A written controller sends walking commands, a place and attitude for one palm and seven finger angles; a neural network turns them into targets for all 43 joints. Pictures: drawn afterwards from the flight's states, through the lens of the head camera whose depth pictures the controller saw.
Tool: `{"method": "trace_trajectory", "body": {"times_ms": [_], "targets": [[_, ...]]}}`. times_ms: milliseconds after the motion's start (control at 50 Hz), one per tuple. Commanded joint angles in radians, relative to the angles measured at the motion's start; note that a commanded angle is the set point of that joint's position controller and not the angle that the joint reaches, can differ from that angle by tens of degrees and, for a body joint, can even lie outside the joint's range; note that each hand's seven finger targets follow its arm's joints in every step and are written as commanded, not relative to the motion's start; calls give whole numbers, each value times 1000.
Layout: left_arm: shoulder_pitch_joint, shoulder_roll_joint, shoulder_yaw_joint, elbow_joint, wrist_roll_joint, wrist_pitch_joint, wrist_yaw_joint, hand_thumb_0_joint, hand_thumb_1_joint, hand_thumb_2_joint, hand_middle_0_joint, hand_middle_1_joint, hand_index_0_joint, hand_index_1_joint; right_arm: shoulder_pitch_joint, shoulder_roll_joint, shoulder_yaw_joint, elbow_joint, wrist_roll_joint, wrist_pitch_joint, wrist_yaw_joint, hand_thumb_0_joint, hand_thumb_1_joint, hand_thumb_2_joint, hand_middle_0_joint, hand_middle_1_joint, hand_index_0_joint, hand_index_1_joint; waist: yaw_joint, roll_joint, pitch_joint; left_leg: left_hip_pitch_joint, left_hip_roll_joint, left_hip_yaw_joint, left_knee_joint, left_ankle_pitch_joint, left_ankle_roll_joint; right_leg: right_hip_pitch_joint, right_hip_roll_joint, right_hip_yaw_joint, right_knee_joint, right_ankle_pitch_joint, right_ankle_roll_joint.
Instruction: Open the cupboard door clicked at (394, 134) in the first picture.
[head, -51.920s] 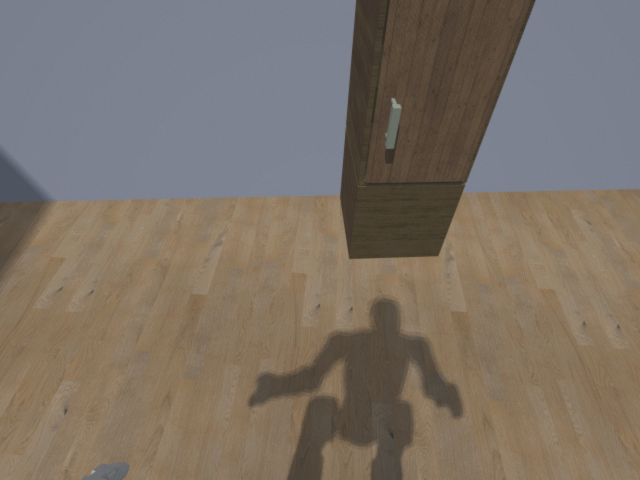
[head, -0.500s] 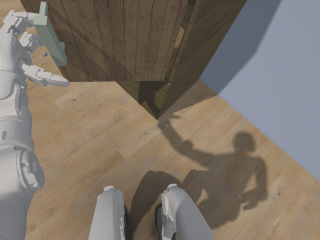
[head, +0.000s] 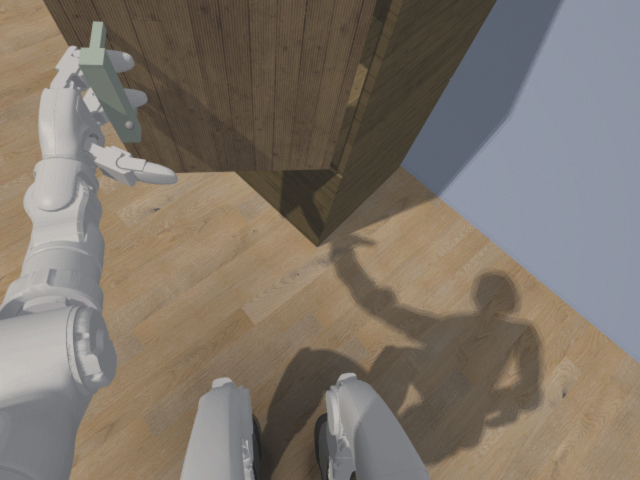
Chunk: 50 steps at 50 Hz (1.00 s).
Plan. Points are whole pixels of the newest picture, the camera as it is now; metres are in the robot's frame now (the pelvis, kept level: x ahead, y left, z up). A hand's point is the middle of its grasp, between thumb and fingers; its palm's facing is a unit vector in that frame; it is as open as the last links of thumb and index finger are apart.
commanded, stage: slide the fingers in behind the handle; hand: left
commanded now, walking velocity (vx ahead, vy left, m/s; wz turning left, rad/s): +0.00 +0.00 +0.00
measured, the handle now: (116, 86) +0.58 +0.21 +0.04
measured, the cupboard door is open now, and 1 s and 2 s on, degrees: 49 50 77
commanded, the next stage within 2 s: close the thumb around the handle in 0.42 s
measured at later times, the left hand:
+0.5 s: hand (134, 122) +0.52 +0.18 +0.04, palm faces +0.04 -1.00 -0.02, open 14.0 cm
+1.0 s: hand (135, 123) +0.52 +0.18 +0.04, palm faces +0.05 -1.00 -0.02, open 8.1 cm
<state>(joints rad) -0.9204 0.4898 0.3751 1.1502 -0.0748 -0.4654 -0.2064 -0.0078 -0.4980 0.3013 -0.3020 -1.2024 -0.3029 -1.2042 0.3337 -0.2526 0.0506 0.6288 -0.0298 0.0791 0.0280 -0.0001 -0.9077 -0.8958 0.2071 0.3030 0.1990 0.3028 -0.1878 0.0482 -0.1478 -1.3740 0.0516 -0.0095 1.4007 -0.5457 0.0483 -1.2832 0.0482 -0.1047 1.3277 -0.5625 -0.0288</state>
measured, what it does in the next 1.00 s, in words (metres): stands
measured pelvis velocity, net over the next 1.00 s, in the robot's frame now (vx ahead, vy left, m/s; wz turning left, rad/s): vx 0.01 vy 0.00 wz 0.01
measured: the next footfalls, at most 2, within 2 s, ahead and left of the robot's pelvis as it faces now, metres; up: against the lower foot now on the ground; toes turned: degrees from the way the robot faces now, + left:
none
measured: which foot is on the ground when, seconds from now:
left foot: down 0.00-1.00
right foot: down 0.00-1.00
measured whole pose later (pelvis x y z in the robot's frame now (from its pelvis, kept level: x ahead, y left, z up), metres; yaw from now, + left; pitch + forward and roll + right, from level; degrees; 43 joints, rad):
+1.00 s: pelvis +0.01 +0.00 +0.00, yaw +1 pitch +30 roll -5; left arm -0.90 0.46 0.34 1.15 -0.08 -0.49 -0.15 0.00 0.37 0.67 -0.34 -1.30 -0.32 -1.30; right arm 0.33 -0.25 0.03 0.64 -0.04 0.09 0.04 0.00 -0.91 -0.90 0.21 0.30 0.20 0.30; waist -0.18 0.05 -0.15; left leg -1.35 0.04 -0.01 1.38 -0.55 0.04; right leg -1.26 0.05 -0.10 1.31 -0.57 -0.03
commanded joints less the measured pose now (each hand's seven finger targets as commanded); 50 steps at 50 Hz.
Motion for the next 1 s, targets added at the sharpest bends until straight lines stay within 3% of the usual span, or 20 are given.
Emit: {"method": "trace_trajectory", "body": {"times_ms": [0,60,80,140,240,260,380,420,500,540,600,620,660,740,780,820,860,940,980], "targets": [[-460,189,-1,-200,-6,-91,22,0,-500,300,-300,-1200,-300,-1200,182,-202,-72,-22,-4,-16,-11,0,-900,-900,200,300,200,300,-39,147,-530,533,-12,-108,-147,330,-18,116,14,57,-164,239,-3],[-449,232,31,-187,10,-96,37,0,-500,300,-300,-1200,-300,-1200,190,-207,-72,-26,-9,-13,-11,0,-900,-900,200,300,200,300,-24,159,-553,539,-13,-110,-149,345,-19,121,14,57,-153,243,-7],[-441,212,10,-201,17,-99,35,0,-500,300,-300,-1200,-300,-1200,184,-203,-70,-30,-9,-12,-9,0,-900,-900,200,300,200,300,-19,187,-570,557,-14,-109,-149,366,-21,120,11,57,-152,255,-7],[-450,157,-35,-201,15,-97,29,0,-500,300,-300,-1200,-300,-1200,182,-202,-75,-26,-9,-6,-6,0,-900,-900,200,300,200,300,-36,173,-549,579,-9,-120,-155,365,-25,99,12,51,-157,251,-7],[-468,172,-22,-182,7,-88,32,0,-500,300,-300,-1200,-300,-1200,184,-205,-75,-25,-5,-1,-9,0,-900,-900,200,300,200,300,-44,133,-535,528,-13,-112,-149,325,-16,122,12,60,-166,240,-3],[-477,170,-24,-198,7,-95,31,0,-500,300,-300,-1200,-300,-1200,188,-204,-74,-25,-7,-4,-10,0,-900,-900,200,300,200,300,-40,158,-549,548,-13,-113,-151,341,-17,118,12,60,-160,247,-5],[-452,173,-20,-203,3,-98,25,0,-500,300,-300,-1200,-300,-1200,185,-202,-76,-25,-5,1,-11,0,-900,-900,200,300,200,300,-35,155,-573,559,-13,-107,-143,379,-17,135,12,62,-160,283,-3],[-443,167,-23,-186,-1,-92,23,0,-500,300,-300,-1200,-300,-1200,180,-198,-73,-25,-3,1,-9,0,-900,-900,200,300,200,300,-35,146,-537,523,-16,-96,-144,351,-14,150,13,66,-171,270,-2],[-453,189,-14,-171,7,-90,23,0,-500,300,-300,-1200,-300,-1200,183,-202,-73,-22,-4,2,-12,0,-900,-900,200,300,200,300,-38,138,-537,516,-15,-101,-138,352,-14,142,12,65,-164,269,-3],[-451,156,-39,-176,7,-87,23,0,-388,348,-308,-1212,-308,-1212,180,-198,-73,-25,-4,2,-10,0,-900,-900,200,300,200,300,-42,159,-535,530,-17,-101,-142,355,-15,130,12,63,-166,268,-4],[-445,204,4,-185,2,-90,24,0,-220,420,-320,-1230,-320,-1230,186,-205,-74,-27,-5,3,-12,0,-900,-900,200,300,200,300,-30,154,-564,540,-15,-103,-138,386,-17,147,13,63,-156,290,-5],[-456,174,-21,-203,-2,-92,21,0,-164,444,-324,-1236,-324,-1236,183,-200,-75,-30,-5,3,-11,0,-900,-900,200,300,200,300,-35,165,-583,552,-17,-100,-136,398,-15,152,12,65,-159,303,-3],[-436,171,-16,-208,-3,-95,18,0,-52,492,-332,-1248,-332,-1248,187,-198,-76,-30,-6,1,-8,0,-900,-900,200,300,200,300,-26,180,-596,575,-16,-102,-137,430,-18,149,13,63,-151,322,-6],[-436,168,-22,-212,0,-89,23,0,172,588,-348,-1272,-348,-1272,182,-197,-77,-27,-4,7,-8,0,-900,-900,200,300,200,300,-32,149,-567,548,-16,-97,-140,399,-15,168,13,65,-165,313,-1],[-437,157,-30,-243,3,-101,23,0,284,636,-356,-1284,-356,-1284,183,-197,-80,-29,-7,6,-7,0,-900,-900,200,300,200,300,-20,191,-614,604,-13,-108,-145,440,-23,150,10,59,-153,325,-6],[-409,153,-27,-249,-2,-103,25,0,396,684,-364,-1296,-364,-1296,180,-196,-81,-28,-6,7,-4,0,-900,-900,200,300,200,300,-13,182,-613,609,-13,-105,-145,453,-24,161,12,60,-157,337,-6],[-416,112,-58,-249,-6,-107,25,0,508,732,-372,-1308,-372,-1308,183,-194,-84,-24,-6,6,-3,0,-900,-900,200,300,200,300,-28,175,-592,633,-11,-114,-153,454,-25,134,14,56,-162,328,-6],[-431,121,-53,-233,-4,-109,33,0,732,828,-388,-1332,-388,-1332,179,-194,-83,-18,-4,6,-4,0,-900,-900,200,300,200,300,-35,140,-554,580,-15,-106,-155,407,-21,157,13,59,-173,310,-3],[-440,127,-49,-257,-1,-123,35,0,844,876,-396,-1344,-396,-1344,180,-193,-85,-17,-8,3,-6,0,-900,-900,200,300,200,300,-28,174,-587,611,-15,-107,-153,437,-23,151,11,59,-164,327,-5]]}}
